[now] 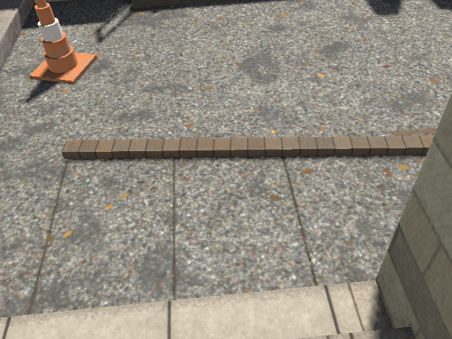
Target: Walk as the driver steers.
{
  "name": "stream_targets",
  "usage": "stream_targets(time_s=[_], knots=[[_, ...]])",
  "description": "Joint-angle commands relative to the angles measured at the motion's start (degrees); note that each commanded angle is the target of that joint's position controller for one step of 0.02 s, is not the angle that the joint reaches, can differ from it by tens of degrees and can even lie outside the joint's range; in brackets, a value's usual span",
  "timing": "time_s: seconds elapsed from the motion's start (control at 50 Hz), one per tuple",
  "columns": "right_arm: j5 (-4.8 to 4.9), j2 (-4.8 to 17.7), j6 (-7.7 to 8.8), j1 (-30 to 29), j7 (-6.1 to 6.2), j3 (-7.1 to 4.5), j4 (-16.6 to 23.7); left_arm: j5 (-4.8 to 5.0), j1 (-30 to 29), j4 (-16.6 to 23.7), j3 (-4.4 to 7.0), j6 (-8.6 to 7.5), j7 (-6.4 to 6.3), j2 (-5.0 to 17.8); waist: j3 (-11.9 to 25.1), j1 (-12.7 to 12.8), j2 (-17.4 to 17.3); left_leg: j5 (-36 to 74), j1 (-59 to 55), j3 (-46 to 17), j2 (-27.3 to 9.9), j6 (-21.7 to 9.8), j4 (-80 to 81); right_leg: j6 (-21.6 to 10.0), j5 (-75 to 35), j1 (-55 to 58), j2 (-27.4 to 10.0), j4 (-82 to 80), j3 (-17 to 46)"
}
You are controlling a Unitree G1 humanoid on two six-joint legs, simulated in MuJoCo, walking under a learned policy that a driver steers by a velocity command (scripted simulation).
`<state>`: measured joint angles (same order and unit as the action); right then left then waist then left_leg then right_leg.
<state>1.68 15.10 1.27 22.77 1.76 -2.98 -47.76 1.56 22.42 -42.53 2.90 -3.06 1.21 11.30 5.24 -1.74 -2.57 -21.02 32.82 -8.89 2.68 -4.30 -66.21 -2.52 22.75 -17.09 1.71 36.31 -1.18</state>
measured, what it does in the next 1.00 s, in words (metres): goes down, turning left: left foot 0.17 m lower, then right foot 0.17 m lower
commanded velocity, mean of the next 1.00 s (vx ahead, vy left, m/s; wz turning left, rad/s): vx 0.49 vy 0.00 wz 0.42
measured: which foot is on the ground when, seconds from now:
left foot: up 0.00-0.36, down 0.38-0.78, up 0.80-1.00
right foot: down 0.00-0.38, up 0.40-0.78, down 0.80-1.00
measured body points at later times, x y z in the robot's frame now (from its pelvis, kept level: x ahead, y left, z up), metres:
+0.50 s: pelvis +0.24 +0.03 -0.18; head +0.27 +0.03 +0.27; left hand +0.22 +0.28 -0.30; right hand +0.38 -0.19 -0.31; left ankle +0.23 +0.10 -0.89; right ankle +0.18 -0.14 -0.70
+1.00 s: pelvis +0.51 +0.02 -0.34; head +0.51 +0.00 +0.11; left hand +0.33 +0.18 -0.47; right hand +0.71 -0.14 -0.48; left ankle +0.47 +0.19 -0.88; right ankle +0.53 -0.06 -1.06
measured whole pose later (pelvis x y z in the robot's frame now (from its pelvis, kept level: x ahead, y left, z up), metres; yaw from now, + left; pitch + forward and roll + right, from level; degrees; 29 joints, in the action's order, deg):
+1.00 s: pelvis +0.51 +0.02 -0.34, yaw +29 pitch +0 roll +0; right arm 2.3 10.9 0.1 14.9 3.0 -1.6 -48.2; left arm -1.3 32.7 -56.2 0.9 -3.6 1.0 8.2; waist 2.6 1.4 -2.1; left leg -13.7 49.3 -7.6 1.9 -4.4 -93.9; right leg -3.7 22.2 -15.3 4.3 37.3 1.9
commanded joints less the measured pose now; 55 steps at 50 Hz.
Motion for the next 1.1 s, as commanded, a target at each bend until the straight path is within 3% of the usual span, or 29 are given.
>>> stream_targets(time_s=[0.02, 0.08, 0.16, 0.26, 0.28, 0.32, 0.34, 0.36, 0.38, 0.4, 0.42, 0.44, 0.46, 0.48, 0.52, 0.56, 0.6, 0.64, 0.72, 0.78, 0.8, 0.82, 0.84, 0.86, 0.9, 0.92, 0.96, 1.02, 1.1], knots=[[-1.07, 5.5, 0.29, 0.2, 0.07, -2.14, 1.5, -1.69, 1.6, -0.1, 1.75, -1.35, -0.74, 6.3, -6.4, -0.5, 7.4, 15.2, 18.4, -7.5, -3.8, 0.6, -0.3, -6.9, -22.4, 9.3, -14.8, -13.5, 16.5], [-0.09, 4.7, 0.75, -2.9, -1.73, -2.16, 2.6, -2.20, 0.0, -1.4, 1.34, -2.84, -2.15, 5.9, -5.3, -1.8, 7.8, 34.3, 11.5, -4.8, -2.8, -0.1, 9.9, -2.8, -24.5, 2.9, -11.3, -10.9, 7.1], [-2.84, -0.8, 1.53, -14.1, -4.59, -0.71, 7.2, -1.32, 5.3, -5.8, 0.63, -2.65, -4.85, 6.0, -6.9, 2.0, 6.3, 60.1, -4.3, 2.7, 0.4, -0.2, 28.9, -1.3, -15.0, -8.2, -7.7, -5.5, -2.0], [-2.71, 0.3, -0.99, -14.9, -5.90, -0.66, 8.3, -1.46, 8.2, -8.6, 0.41, -0.83, -4.28, 6.8, -8.2, 3.4, 9.6, 55.8, -2.3, 3.4, -1.6, -1.2, 21.1, -5.1, -17.0, -3.3, -13.4, 12.1, 1.9], [-1.83, 0.5, -1.28, -19.1, -5.84, 0.18, 10.1, -0.53, 7.4, -6.5, -0.43, -0.29, -4.32, 4.2, -12.1, 6.5, 4.6, 45.2, 5.5, 5.8, -1.6, -0.6, 36.6, -3.0, -21.3, 2.0, -12.1, 12.5, -0.1], [-0.99, -1.6, -1.30, -21.4, -6.01, 0.73, 10.0, -0.20, 9.5, -8.1, 0.16, 1.05, -5.00, 8.0, -13.2, 7.9, 6.4, 32.8, 3.7, 8.6, -2.8, -0.2, 40.7, -3.8, -29.2, 6.9, -14.9, 18.6, 4.0], [-1.62, 2.3, -1.42, -7.9, -6.26, -1.07, 5.6, -0.91, 4.7, -9.4, 1.23, 0.73, -4.21, 11.8, -5.6, -0.4, 10.4, 37.7, -13.3, 9.3, -2.4, -2.5, 24.5, -4.6, -36.8, -0.7, -16.9, 30.0, 4.8], [-0.94, 4.6, -1.06, -3.9, -5.67, -2.23, 4.4, -0.65, 5.0, -6.8, 0.26, 0.34, -3.90, 8.4, -5.2, -0.8, 4.0, 26.1, -17.5, 10.7, -0.7, -5.0, 43.5, -2.4, -45.1, 0.8, -12.6, 38.8, 2.2], [-0.97, 4.8, -0.53, 6.4, -5.14, -2.61, 1.1, -0.02, 0.6, -7.9, 0.63, -0.87, -3.51, 10.3, -3.1, -9.4, -1.4, 44.9, -32.8, 9.5, -2.6, -9.1, 52.4, -0.1, -34.2, -5.0, -7.4, 63.6, -1.2], [-1.79, 9.8, -0.04, 12.3, -4.93, -2.38, -2.6, -2.48, 8.4, -6.6, -0.55, -1.97, -2.57, 3.4, 3.2, -3.7, -19.2, 78.3, -62.2, -3.3, -12.9, -16.0, 24.2, 4.4, 29.4, -38.4, -1.4, 89.1, -0.6], [0.52, 8.4, 0.04, 12.5, -4.57, -2.09, -1.1, -1.93, 9.4, -3.6, -0.43, -3.50, -1.72, 8.1, 12.9, -4.8, -14.8, 73.2, -66.9, -12.6, -16.5, -21.9, 23.0, 5.5, 26.9, -44.4, -3.0, 83.5, 7.7], [1.14, 8.9, -0.46, 8.7, -4.06, -2.86, 1.3, -0.51, 3.0, -0.2, 0.74, -3.89, -1.78, 11.7, 13.1, -5.4, -2.9, 44.5, -63.2, -18.6, -17.7, -22.6, 30.3, 4.6, 18.9, -47.9, -5.3, 72.5, 10.0], [1.20, 11.8, -0.84, 4.6, -3.37, -4.06, 0.8, 1.59, -1.7, 3.4, 0.22, -3.89, -2.28, 8.9, 7.8, -1.5, 0.1, 14.7, -52.4, -32.4, -20.8, -24.0, 38.7, 4.5, 13.0, -50.1, -4.9, 67.3, 8.9], [-0.19, 6.1, -0.04, -2.4, -3.13, -2.06, 3.4, 2.22, -4.5, 1.9, 1.50, -3.17, -3.41, 11.1, 0.8, 1.2, 8.6, 7.5, -39.4, -33.0, -21.3, -20.7, 40.0, 4.0, -0.4, -49.0, -7.9, 53.9, 12.2], [-0.21, 3.0, 1.11, -11.3, -1.73, -0.64, 6.5, -1.32, -6.0, 3.3, 1.63, -1.29, -4.32, 8.8, -7.9, 6.5, 7.6, 21.5, -11.8, -24.7, -15.7, -17.9, 40.8, 6.6, -6.6, -36.1, -8.5, 38.5, 10.5], [-2.52, 6.1, 0.95, -9.3, 0.58, -1.73, 5.3, -3.71, -0.7, 0.9, 1.23, -1.72, -3.68, 5.7, -1.6, 7.1, 2.1, 37.9, -1.2, -15.0, -8.0, -14.9, 36.2, 7.1, -23.8, -16.1, -5.6, 32.4, 5.6], [-0.19, 3.0, 1.88, -2.8, 2.02, -1.16, 2.5, -2.50, -4.7, 2.0, 1.99, -2.74, -1.72, 7.5, -1.8, 4.4, -1.2, 25.2, -5.8, -12.7, -3.8, -12.6, 30.8, 5.7, -42.6, -19.5, -5.2, 22.1, 9.5], [1.34, 0.2, 0.79, -2.3, 3.73, -0.12, 2.3, -4.60, -14.5, 7.0, 0.52, -2.39, -1.40, 4.0, -4.2, 1.0, 2.8, 4.7, 2.9, -6.2, 3.4, -8.5, 28.4, 5.5, -55.9, -7.1, -1.4, -1.5, 5.7], [-0.77, 1.9, -1.51, -2.1, 4.03, -0.54, 1.5, -2.45, -12.1, 10.4, 1.09, -1.23, -0.23, 4.8, -2.8, 2.6, -4.6, -0.3, 1.8, -14.8, 2.6, -8.6, 17.4, 4.3, -49.4, 3.0, -0.3, 1.2, 9.5], [0.65, -1.2, -2.03, -1.2, 4.44, 0.85, 1.3, -0.89, 2.2, 2.8, 2.70, -1.26, -0.16, 7.5, -6.3, 6.1, -2.5, 8.3, -13.5, -13.7, 3.1, -5.1, -1.9, 3.1, -47.3, 5.6, -8.3, -24.2, 10.1], [0.30, -2.1, -1.63, 0.0, 3.48, 1.07, -0.8, -1.55, 11.5, -1.5, 3.31, -1.41, 0.13, 7.8, -4.9, 9.3, 1.3, 4.7, -6.1, -10.6, 5.7, -2.9, -16.8, 1.9, -48.7, 17.7, -10.0, -22.7, 9.5], [0.09, -6.4, -0.95, 6.4, 1.24, 1.32, -2.9, -3.23, 21.1, -5.4, 2.65, -1.74, 0.90, 8.0, 1.0, 9.2, 16.8, -27.7, 15.3, -7.0, 13.5, -0.8, -42.9, -0.9, -63.7, 38.4, -14.0, -0.7, 12.4], [0.94, -6.1, 0.39, 13.4, 0.04, 1.47, -2.7, -1.40, 19.7, -6.2, 2.16, -1.69, 1.43, 7.9, 0.8, 4.8, 28.3, -28.9, 31.0, -7.9, 12.0, 0.0, -57.0, -3.5, -63.2, 42.9, -17.5, 4.8, 20.9], [1.61, -4.1, 1.09, 12.3, -0.06, 1.27, -2.8, -0.43, 19.8, -6.3, 1.86, -0.93, 1.64, 7.2, -0.1, 4.9, 28.7, -25.1, 36.5, -6.0, 9.4, 0.3, -62.2, -5.0, -59.9, 39.0, -20.5, 1.1, 24.1], [4.18, 1.3, 0.59, -3.9, 1.45, 0.40, 3.0, -2.34, 12.7, -6.6, 2.82, -0.81, 1.34, 11.6, -4.9, 4.2, 9.1, -9.6, 38.7, -2.2, 1.0, -0.3, -49.8, -15.8, -2.8, 21.8, -26.6, -17.8, 42.8], [3.41, 2.4, -0.96, -11.8, 2.17, 0.36, 4.5, -3.50, 5.6, -5.7, 0.15, -1.29, 0.99, 5.2, -12.3, 3.2, -0.6, -3.0, 34.3, -4.4, -1.0, -1.4, -43.9, -13.9, 7.3, 6.6, -24.3, -20.6, 40.1], [0.74, 1.5, -0.96, -8.0, 1.68, 0.05, 3.9, -3.23, -1.7, -5.6, -1.59, -2.85, -0.06, 2.9, -15.0, -2.9, 2.4, 11.1, 25.3, -5.8, -4.3, -1.5, -25.4, -8.0, 5.7, -7.6, -14.7, -16.6, 30.4], [-2.82, -1.2, 0.47, -15.4, 0.07, 0.30, 6.6, -1.83, 5.1, -9.0, -1.82, -2.55, -2.93, 3.7, -11.7, 0.8, 9.0, 28.6, 14.3, 3.6, -6.5, 3.1, 3.8, -6.9, -22.8, -8.8, -9.0, -17.4, 19.7], [-1.50, -2.6, 0.06, -13.8, -1.78, 0.07, 5.8, -0.96, 10.0, -11.7, -0.73, -1.57, -3.46, 7.4, -4.4, 0.9, 7.7, 32.3, 9.1, 4.1, -5.3, 3.5, 8.4, -6.7, -35.9, 3.2, -11.1, -11.4, 18.8]])
Keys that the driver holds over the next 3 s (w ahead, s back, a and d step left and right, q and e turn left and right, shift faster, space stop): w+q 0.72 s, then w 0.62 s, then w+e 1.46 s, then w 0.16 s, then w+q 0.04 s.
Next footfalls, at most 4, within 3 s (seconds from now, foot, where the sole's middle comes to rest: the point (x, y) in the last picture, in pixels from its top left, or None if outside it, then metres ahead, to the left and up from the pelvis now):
0.38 left None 0.27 0.11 -0.93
0.80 right None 0.57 -0.04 -1.10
1.46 left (141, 329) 0.83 0.42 -1.26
2.10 right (186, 263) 1.25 0.26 -1.43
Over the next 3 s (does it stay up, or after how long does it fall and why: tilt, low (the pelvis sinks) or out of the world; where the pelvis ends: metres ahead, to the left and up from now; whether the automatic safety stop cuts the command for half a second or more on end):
stays up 1.53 0.31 -0.67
